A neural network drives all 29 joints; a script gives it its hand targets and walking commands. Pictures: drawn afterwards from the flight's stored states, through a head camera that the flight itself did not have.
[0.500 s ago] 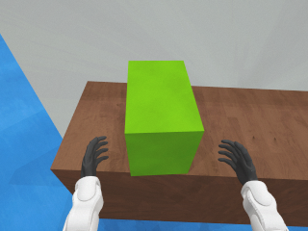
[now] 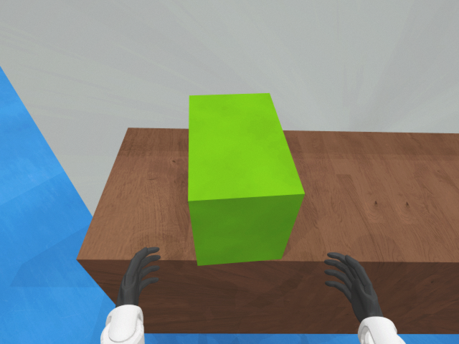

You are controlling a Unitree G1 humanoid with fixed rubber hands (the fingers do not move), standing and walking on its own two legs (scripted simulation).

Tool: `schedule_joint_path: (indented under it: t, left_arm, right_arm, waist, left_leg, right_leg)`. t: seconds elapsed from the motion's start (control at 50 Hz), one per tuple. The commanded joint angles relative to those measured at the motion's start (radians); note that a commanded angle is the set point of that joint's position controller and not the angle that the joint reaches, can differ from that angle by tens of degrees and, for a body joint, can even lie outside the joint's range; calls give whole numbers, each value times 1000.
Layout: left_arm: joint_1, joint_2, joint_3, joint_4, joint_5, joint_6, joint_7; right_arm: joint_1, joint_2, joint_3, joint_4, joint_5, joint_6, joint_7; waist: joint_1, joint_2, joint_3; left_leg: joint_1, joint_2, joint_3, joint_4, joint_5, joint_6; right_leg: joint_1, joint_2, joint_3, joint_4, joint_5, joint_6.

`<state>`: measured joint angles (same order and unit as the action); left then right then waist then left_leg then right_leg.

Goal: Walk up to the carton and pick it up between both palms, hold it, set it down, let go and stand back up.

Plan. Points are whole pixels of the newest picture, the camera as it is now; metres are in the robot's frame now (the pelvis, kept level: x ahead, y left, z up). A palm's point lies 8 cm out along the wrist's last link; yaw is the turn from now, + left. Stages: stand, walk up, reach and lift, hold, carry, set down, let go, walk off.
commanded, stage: set down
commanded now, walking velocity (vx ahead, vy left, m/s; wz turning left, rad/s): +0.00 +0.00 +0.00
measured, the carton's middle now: (234, 176) +0.45 +0.02 +0.00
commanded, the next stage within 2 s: let go in 1.06 s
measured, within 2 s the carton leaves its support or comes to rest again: neither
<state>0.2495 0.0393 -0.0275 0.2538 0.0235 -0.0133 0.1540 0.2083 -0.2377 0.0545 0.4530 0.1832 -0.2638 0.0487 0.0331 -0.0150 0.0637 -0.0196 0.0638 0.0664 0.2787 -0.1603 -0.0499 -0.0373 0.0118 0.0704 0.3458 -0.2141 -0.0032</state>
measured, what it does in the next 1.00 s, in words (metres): stands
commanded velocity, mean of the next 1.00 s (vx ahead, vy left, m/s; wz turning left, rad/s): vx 0.00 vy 0.00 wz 0.00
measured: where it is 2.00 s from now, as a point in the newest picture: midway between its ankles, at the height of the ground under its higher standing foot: outside the picture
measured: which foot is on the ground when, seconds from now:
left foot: down 0.00-1.00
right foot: down 0.00-1.00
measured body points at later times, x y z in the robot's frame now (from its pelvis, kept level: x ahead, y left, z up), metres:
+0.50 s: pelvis +0.01 +0.02 +0.00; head +0.00 +0.02 +0.45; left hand +0.19 +0.22 -0.06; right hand +0.21 -0.20 -0.06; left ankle +0.00 +0.15 -0.75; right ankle -0.01 -0.12 -0.75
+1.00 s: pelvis +0.01 +0.01 +0.00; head +0.01 +0.01 +0.45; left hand +0.18 +0.25 -0.08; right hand +0.20 -0.20 -0.09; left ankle +0.00 +0.15 -0.75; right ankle -0.01 -0.12 -0.75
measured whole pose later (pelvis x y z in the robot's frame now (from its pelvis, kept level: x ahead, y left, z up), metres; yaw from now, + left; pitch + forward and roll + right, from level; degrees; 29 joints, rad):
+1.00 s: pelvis +0.01 +0.01 +0.00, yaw +1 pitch -6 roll +0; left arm 0.17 0.19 0.03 0.52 0.02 0.13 -0.01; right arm 0.15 -0.18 0.01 0.73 -0.01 -0.23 -0.02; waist 0.02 0.00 0.10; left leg -0.03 0.06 0.05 0.36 -0.22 -0.04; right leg 0.00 0.00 0.05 0.35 -0.24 0.01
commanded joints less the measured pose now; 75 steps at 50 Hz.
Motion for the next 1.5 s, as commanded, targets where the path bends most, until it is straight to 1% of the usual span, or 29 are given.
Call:
schedule_joint_path:
  t: [0.0,0.06,0.08,0.12,0.14,0.16,0.18,0.22,0.26,0.28,0.34,0.38,0.44,0.5,0.52,0.58,0.64,0.66,0.7,0.72,0.76,0.8,0.86,0.88,0.94,1.0,1.2,1.42,1.48]
  left_arm:
    - [-98,44,-5,-116,-9,-20,-2]
    - [-101,52,-15,-72,-16,1,-12]
    - [-108,62,-10,-90,-18,0,-10]
    - [-106,60,-17,-89,-20,10,-9]
    - [-96,56,-19,-69,-16,18,-11]
    - [-103,60,-18,-73,-16,20,-11]
    - [-97,62,-16,-62,-13,28,-16]
    - [-98,73,-6,-54,-12,33,-23]
    - [-89,84,1,-57,-11,37,-31]
    - [-83,89,6,-35,-8,43,-36]
    - [-79,101,16,-50,-6,42,-43]
    - [-64,107,21,-22,-1,48,-53]
    - [-58,124,30,-10,-2,56,-66]
    - [-47,149,45,0,-7,54,-81]
    - [-50,157,47,19,-5,60,-88]
    - [-51,171,57,32,-9,63,-102]
    - [-65,189,62,55,-12,66,-114]
    - [-71,197,63,73,-12,70,-120]
    - [-91,211,67,71,-16,71,-126]
    - [-92,214,69,99,-14,78,-132]
    - [-104,223,74,111,-10,85,-140]
    - [-114,232,78,135,-11,93,-149]
    - [-129,238,87,164,-2,112,-162]
    - [-134,241,92,153,-2,113,-164]
    - [-140,241,93,166,4,123,-169]
    - [-151,240,90,169,9,139,-169]
    - [-179,227,76,174,8,169,-160]
    - [-193,234,71,166,9,170,-148]
    - [-192,237,72,167,2,166,-148]
  right_arm:
    - [-110,-106,-57,-109,-5,-9,5]
    - [-113,-109,-62,-86,-17,15,7]
    - [-115,-112,-69,-91,-17,18,10]
    - [-113,-116,-75,-78,-19,27,15]
    - [-110,-118,-73,-56,-24,37,19]
    - [-115,-121,-78,-52,-24,41,22]
    - [-107,-117,-80,-38,-31,47,21]
    - [-112,-114,-78,-30,-36,51,21]
    - [-106,-110,-80,-27,-45,49,17]
    - [-100,-107,-75,-7,-48,51,14]
    - [-92,-105,-80,-2,-57,45,11]
    - [-78,-103,-77,20,-66,45,5]
    - [-68,-97,-77,30,-77,41,-5]
    - [-53,-88,-76,38,-91,31,-15]
    - [-55,-85,-75,56,-97,30,-19]
    - [-60,-80,-78,73,-110,21,-26]
    - [-72,-77,-80,97,-125,12,-31]
    - [-74,-67,-79,115,-132,11,-34]
    - [-83,-62,-81,111,-141,7,-37]
    - [-85,-55,-77,130,-150,8,-41]
    - [-89,-50,-75,143,-159,5,-46]
    - [-94,-42,-71,153,-169,6,-54]
    - [-102,-36,-69,187,-185,11,-65]
    - [-105,-37,-72,179,-187,8,-67]
    - [-107,-36,-72,192,-196,11,-70]
    - [-121,-39,-81,202,-201,15,-70]
    - [-142,-44,-99,186,-218,48,-58]
    - [-144,-50,-118,163,-228,66,-47]
    - [-142,-50,-120,149,-230,67,-47]
  waist:
    - [15,-32,-56]
    - [8,-29,-37]
    - [14,-23,-42]
    - [11,-14,-53]
    - [13,-11,-45]
    - [16,-4,-51]
    - [9,-4,-51]
    - [12,-9,-52]
    - [16,-5,-61]
    - [14,-7,-56]
    - [15,10,-67]
    - [14,13,-58]
    - [10,15,-53]
    - [11,3,-54]
    - [15,5,-43]
    - [9,11,-45]
    - [8,7,-54]
    - [1,12,-47]
    - [4,1,-51]
    - [-1,0,-47]
    - [-1,6,-53]
    - [-5,-4,-49]
    - [-11,10,-46]
    - [-8,9,-58]
    - [-11,12,-55]
    - [-13,32,-55]
    - [-8,23,-28]
    - [-4,24,-29]
    - [-2,11,-28]
  left_leg:
    - [117,-60,26,-7,126,21]
    - [112,-60,28,-12,101,18]
    - [112,-57,27,-13,100,16]
    - [122,-55,26,-13,109,10]
    - [125,-53,25,-14,113,6]
    - [127,-53,24,-12,120,4]
    - [137,-54,25,-11,130,2]
    - [140,-55,24,-5,146,2]
    - [148,-57,27,2,172,-1]
    - [150,-58,26,7,182,-1]
    - [157,-62,28,14,213,-7]
    - [164,-64,30,22,232,-11]
    - [162,-66,30,32,243,-13]
    - [163,-72,33,43,267,-13]
    - [160,-74,35,46,268,-13]
    - [160,-73,32,55,281,-16]
    - [158,-73,31,67,273,-14]
    - [154,-74,32,69,261,-14]
    - [149,-72,32,74,253,-10]
    - [146,-75,36,75,250,-8]
    - [141,-73,33,81,249,-6]
    - [138,-75,37,84,239,-3]
    - [142,-77,40,88,240,-6]
    - [143,-74,38,89,241,-6]
    - [144,-73,39,89,241,-8]
    - [148,-68,38,89,238,-13]
    - [109,-56,40,71,168,-7]
    - [88,-55,47,60,91,3]
    - [78,-57,51,60,73,9]
  right_leg:
    - [-180,15,-31,-120,81,-20]
    - [-188,15,-33,-130,53,-23]
    - [-189,18,-39,-127,43,-22]
    - [-195,21,-48,-128,41,-28]
    - [-197,23,-50,-132,38,-31]
    - [-198,25,-53,-129,42,-32]
    - [-198,25,-56,-129,49,-32]
    - [-191,26,-60,-128,64,-30]
    - [-179,27,-64,-124,87,-27]
    - [-175,28,-63,-124,98,-27]
    - [-165,33,-69,-121,121,-25]
    - [-165,33,-66,-124,137,-25]
    - [-157,36,-69,-122,153,-23]
    - [-150,36,-69,-119,187,-17]
    - [-153,36,-66,-118,188,-15]
    - [-145,40,-71,-113,202,-13]
    - [-145,38,-73,-105,208,-9]
    - [-146,36,-73,-105,205,-7]
    - [-150,34,-76,-100,201,-4]
    - [-146,32,-75,-100,210,-1]
    - [-139,28,-76,-90,225,4]
    - [-138,27,-78,-87,228,9]
    - [-129,25,-79,-80,243,17]
    - [-125,26,-81,-76,246,19]
    - [-124,28,-85,-72,252,21]
    - [-121,32,-92,-68,238,18]
    - [-142,37,-96,-67,154,6]
    - [-158,31,-89,-65,100,0]
    - [-165,25,-85,-64,94,3]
